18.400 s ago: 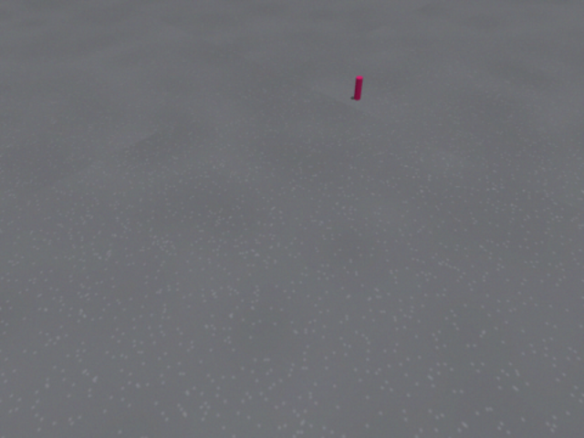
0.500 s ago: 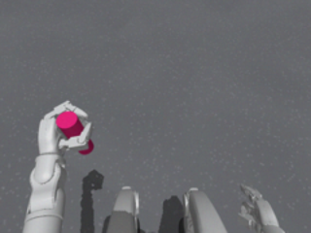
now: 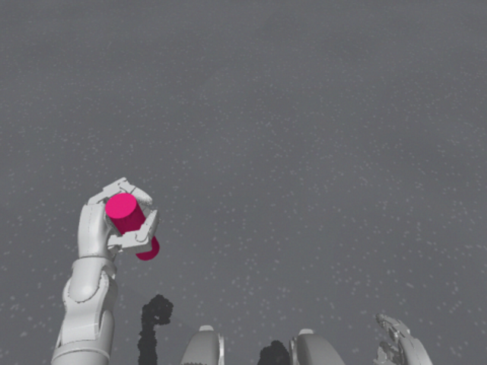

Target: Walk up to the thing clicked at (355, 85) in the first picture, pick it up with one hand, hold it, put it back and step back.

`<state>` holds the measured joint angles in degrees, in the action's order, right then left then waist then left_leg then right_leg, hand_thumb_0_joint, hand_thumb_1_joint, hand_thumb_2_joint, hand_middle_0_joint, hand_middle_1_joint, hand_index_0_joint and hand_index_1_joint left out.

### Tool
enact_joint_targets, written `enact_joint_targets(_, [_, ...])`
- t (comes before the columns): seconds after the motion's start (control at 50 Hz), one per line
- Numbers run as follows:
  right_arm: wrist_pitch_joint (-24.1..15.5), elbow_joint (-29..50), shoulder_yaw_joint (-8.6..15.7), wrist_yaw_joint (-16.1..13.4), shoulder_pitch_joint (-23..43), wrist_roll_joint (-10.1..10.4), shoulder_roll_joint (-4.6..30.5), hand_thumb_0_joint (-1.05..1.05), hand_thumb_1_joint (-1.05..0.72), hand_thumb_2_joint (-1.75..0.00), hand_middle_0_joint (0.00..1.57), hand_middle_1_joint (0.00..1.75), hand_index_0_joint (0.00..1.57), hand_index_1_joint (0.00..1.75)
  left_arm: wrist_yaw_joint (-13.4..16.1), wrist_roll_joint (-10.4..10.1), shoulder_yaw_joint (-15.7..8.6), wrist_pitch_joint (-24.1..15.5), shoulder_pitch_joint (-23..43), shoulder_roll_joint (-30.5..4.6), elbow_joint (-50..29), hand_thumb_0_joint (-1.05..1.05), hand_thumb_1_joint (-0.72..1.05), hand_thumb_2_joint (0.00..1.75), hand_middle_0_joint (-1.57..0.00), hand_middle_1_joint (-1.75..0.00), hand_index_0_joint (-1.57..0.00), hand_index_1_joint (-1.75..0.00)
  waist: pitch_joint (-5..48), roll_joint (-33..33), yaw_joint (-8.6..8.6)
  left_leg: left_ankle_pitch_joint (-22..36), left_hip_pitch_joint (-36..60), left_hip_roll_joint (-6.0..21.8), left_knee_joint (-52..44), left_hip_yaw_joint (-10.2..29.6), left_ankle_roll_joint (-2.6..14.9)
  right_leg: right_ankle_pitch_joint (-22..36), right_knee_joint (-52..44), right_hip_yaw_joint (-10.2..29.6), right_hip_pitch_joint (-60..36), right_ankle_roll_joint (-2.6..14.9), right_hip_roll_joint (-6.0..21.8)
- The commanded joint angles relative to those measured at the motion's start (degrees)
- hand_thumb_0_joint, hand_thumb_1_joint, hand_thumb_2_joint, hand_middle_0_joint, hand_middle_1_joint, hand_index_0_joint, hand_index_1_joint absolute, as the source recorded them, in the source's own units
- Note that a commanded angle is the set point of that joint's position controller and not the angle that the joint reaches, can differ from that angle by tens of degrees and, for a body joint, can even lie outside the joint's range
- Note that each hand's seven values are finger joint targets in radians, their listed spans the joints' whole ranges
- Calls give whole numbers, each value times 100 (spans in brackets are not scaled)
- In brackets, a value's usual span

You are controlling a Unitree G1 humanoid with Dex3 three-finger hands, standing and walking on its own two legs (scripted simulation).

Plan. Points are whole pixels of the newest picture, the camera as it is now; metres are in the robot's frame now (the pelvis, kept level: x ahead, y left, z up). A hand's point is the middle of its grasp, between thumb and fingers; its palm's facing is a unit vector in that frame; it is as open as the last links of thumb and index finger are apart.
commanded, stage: lift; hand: left
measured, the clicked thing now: (136, 230) +0.34 +0.20 +0.02
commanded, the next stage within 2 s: hold in 0.64 s
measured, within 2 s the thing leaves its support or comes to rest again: neither
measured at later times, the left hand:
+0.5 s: hand (142, 207) +0.34 +0.17 +0.09, palm faces +0.05 -1.00 +0.00, open 5.7 cm
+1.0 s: hand (140, 193) +0.35 +0.17 +0.11, palm faces +0.07 -1.00 +0.01, open 5.7 cm
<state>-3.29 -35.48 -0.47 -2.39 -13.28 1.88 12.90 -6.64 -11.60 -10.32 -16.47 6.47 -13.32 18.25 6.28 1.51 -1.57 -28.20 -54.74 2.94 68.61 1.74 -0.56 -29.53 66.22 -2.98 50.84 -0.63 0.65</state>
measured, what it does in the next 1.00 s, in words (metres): stands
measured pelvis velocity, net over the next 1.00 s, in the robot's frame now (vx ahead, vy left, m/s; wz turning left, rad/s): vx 0.03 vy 0.00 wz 0.00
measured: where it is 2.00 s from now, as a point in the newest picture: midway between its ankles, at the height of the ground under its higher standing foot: outside the picture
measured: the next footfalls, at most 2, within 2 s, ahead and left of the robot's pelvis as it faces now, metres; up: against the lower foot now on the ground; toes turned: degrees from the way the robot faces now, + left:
none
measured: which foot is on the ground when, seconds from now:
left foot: down 0.00-1.00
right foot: down 0.00-1.00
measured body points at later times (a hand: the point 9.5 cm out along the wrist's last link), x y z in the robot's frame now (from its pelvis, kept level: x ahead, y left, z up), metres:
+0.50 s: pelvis +0.01 -0.01 +0.03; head +0.07 +0.00 +0.48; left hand +0.33 +0.23 +0.09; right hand +0.15 -0.25 -0.07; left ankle +0.05 +0.12 -0.64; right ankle +0.03 -0.13 -0.64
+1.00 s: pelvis +0.03 +0.00 +0.05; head +0.07 +0.00 +0.50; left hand +0.34 +0.22 +0.11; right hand +0.16 -0.25 -0.06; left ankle +0.05 +0.12 -0.64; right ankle +0.03 -0.13 -0.64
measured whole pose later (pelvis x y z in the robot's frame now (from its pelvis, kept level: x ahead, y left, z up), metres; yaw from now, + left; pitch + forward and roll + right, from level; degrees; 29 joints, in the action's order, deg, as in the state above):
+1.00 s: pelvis +0.03 +0.00 +0.05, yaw +0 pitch +8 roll -1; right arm -1.9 -36.7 0.0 -2.0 -13.7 1.1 12.9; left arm -7.1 -11.5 -9.5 -18.6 6.0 -11.3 21.5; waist 3.0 1.1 -1.2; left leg -24.1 -35.9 2.7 52.4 0.5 -0.9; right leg -25.3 50.4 -2.3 32.6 -0.5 0.6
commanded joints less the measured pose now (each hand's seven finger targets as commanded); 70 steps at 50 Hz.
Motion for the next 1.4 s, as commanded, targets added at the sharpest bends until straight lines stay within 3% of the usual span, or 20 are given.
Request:
enact_joint_targets(0.0, [-270, 728, 342, -54, 25, -29, 810, 0, -89, -89, 20, 30, 20, 30, 76, -56, -337, -473, 1333, -766, -1147, 0, 55, 126, -131, -139, -133, -137, 1629, -57, -69, 800, 1540, -163, -1314, 24, 114, 1164, -1276, 55, -910, 128, -138])
enact_joint_targets(0.02, [-275, 738, 319, -47, 93, -26, 780, 0, -89, -89, 20, 30, 20, 30, 76, -51, -274, -521, 1352, -767, -1281, 0, 55, 126, -130, -138, -132, -136, 1577, 55, 9, 746, 1543, -177, -1368, -23, 106, 1105, -1345, 96, -992, 130, -112])
enact_joint_targets(0.1, [-289, 751, 343, -41, 141, -50, 794, 0, -90, -89, 20, 30, 20, 30, 17, -3, -161, -576, 1378, -707, -1231, 0, 54, 125, -130, -138, -132, -136, 1452, 215, -35, 501, 1829, -154, -1656, 9, 81, 877, -1504, 50, -974, 149, -134])
enact_joint_targets(0.2, [-299, 726, 313, -56, 114, -46, 758, 0, -90, -89, 20, 30, 20, 30, -38, -89, -305, -613, 1404, -799, -1224, 0, 53, 123, -130, -137, -132, -135, 1516, 57, -31, 837, 1923, -185, -1702, -87, 114, 1226, -1772, 173, -1489, 89, -102])
enact_joint_targets(0.22, [-315, 735, 323, -52, 139, -44, 775, 0, -90, -89, 20, 30, 20, 30, -43, -100, -205, -626, 1467, -657, -1203, 0, 54, 125, -131, -138, -133, -136, 1449, -12, -96, 780, 2027, -172, -1765, -74, 113, 1191, -1786, 142, -1399, 100, -116])
enact_joint_targets(0.28, [-310, 698, 339, -62, 100, -58, 800, 0, -90, -89, 20, 30, 20, 30, -32, -94, -311, -658, 1389, -752, -1139, 0, 56, 125, -131, -138, -133, -136, 1506, -34, -23, 932, 2073, -172, -1836, -74, 109, 1318, -1818, 112, -1583, 110, -124])
enact_joint_targets(0.38, [-306, 665, 337, -52, 125, -68, 788, 0, -90, -89, 20, 30, 20, 30, -113, -50, -213, -695, 1527, -745, -1077, 0, 58, 126, -133, -139, -135, -138, 1317, 105, -38, 911, 2207, -178, -1977, -86, 101, 1309, -1936, 120, -1610, 128, -118])
enact_joint_targets(0.48, [-265, 676, 322, -44, 137, -57, 783, 0, -90, -89, 20, 30, 20, 30, -152, -124, -260, -721, 1454, -706, -1055, 0, 59, 126, -133, -139, -135, -137, 1320, 51, 36, 1161, 2373, -183, -2081, -106, 90, 1531, -2039, 111, -1878, 119, -124])
enact_joint_targets(0.64, [-193, 612, 345, -31, 65, -84, 781, 0, -90, -89, 20, 30, 20, 30, -159, -99, -212, -685, 1405, -633, -876, 0, 60, 124, -132, -138, -135, -136, 1400, -35, -30, 1738, 2575, -188, -2086, -136, 108, 2160, -2112, 130, -2164, 89, -126])
enact_joint_targets(0.66, [-195, 615, 362, -30, 82, -75, 806, 0, -90, -89, 20, 30, 20, 30, -162, -97, -220, -683, 1436, -616, -822, 0, 59, 125, -132, -138, -134, -136, 1204, -59, -54, 1615, 2583, -174, -2147, -127, 102, 2012, -2122, 115, -2036, 97, -136])
enact_joint_targets(0.72, [-166, 593, 357, -29, 71, -84, 792, 0, -89, -89, 20, 30, 20, 30, -175, -71, -251, -711, 1572, -736, -1028, 0, 61, 125, -133, -138, -135, -137, 1364, 77, 3, 1712, 2741, -178, -2191, -132, 86, 2074, -2169, 114, -2164, 108, -131])
enact_joint_targets(0.86, [-137, 631, 360, -11, 151, -89, 782, 0, -89, -90, 20, 30, 20, 30, -56, -69, -192, -698, 1509, -578, -1047, 0, 60, 123, -128, -135, -129, -135, 1200, 108, -4, 1496, 2848, -175, -2392, -106, 52, 1808, -2270, 68, -2147, 124, -158])
enact_joint_targets(0.96, [-121, 624, 366, -4, 83, -80, 797, 0, -90, -90, 20, 30, 20, 30, -2, -51, -178, -639, 1352, -595, -1041, 0, 57, 122, -128, -135, -129, -134, 1405, -41, 32, 2064, 2995, -176, -2345, -137, 86, 2391, -2300, 90, -2489, 93, -144])
enact_joint_targets(0.98, [-115, 596, 360, -5, 61, -95, 774, 0, -90, -90, 20, 30, 20, 30, -41, -40, -36, -641, 1409, -489, -1053, 0, 57, 121, -128, -135, -129, -134, 1370, -57, -55, 2150, 3055, -167, -2333, -120, 94, 2459, -2286, 86, -2448, 85, -151])
enact_joint_targets(1.02, [-108, 586, 360, -3, 65, -96, 780, 0, -90, -90, 20, 30, 20, 30, -10, -32, -140, -659, 1496, -618, -1127, 0, 56, 120, -127, -134, -128, -133, 1413, -46, -10, 2211, 3064, -182, -2331, -139, 104, 2547, -2330, 103, -2554, 73, -132])
enact_joint_targets(1.16, [-70, 654, 336, 12, 231, -84, 745, 0, -89, -90, 20, 30, 20, 30, 6, -1, -108, -614, 1373, -514, -946, 0, 61, 123, -130, -136, -131, -135, 978, 16, 41, 1634, 2970, -208, -2588, -177, 67, 1987, -2529, 96, -2467, 102, -123])
enact_joint_targets(1.22, [-77, 625, 350, -5, 195, -83, 756, 0, -89, -90, 20, 30, 20, 30, -25, -3, -78, -583, 1397, -542, -1032, 0, 60, 122, -130, -136, -131, -135, 1170, -28, 16, 1783, 3081, -214, -2578, -183, 79, 2158, -2568, 111, -2638, 90, -116])
enact_joint_targets(1.3, [-100, 586, 345, 34, 219, -83, 744, 0, -89, -90, 20, 30, 20, 30, -50, -31, -37, -590, 1596, -431, -939, 0, 61, 123, -131, -137, -132, -136, 876, -57, -38, 1550, 2994, -166, -2672, -109, 72, 1876, -2536, 42, -2422, 118, -153])
enact_joint_targets(1.32, [-101, 610, 349, 18, 253, -79, 758, 0, -90, -90, 20, 30, 20, 30, -25, -47, -159, -606, 1652, -556, -1015, 0, 61, 124, -132, -138, -132, -137, 956, -36, 28, 1492, 3022, -190, -2683, -147, 76, 1829, -2606, 71, -2473, 111, -129])
enact_joint_targets(1.38, [-118, 641, 318, 31, 255, -87, 724, 0, -90, -90, 20, 30, 20, 30, -29, -45, -47, -632, 1452, -435, -986, 0, 61, 123, -131, -137, -132, -136, 986, -84, 38, 1535, 3047, -206, -2700, -165, 75, 1871, -2624, 80, -2590, 104, -120])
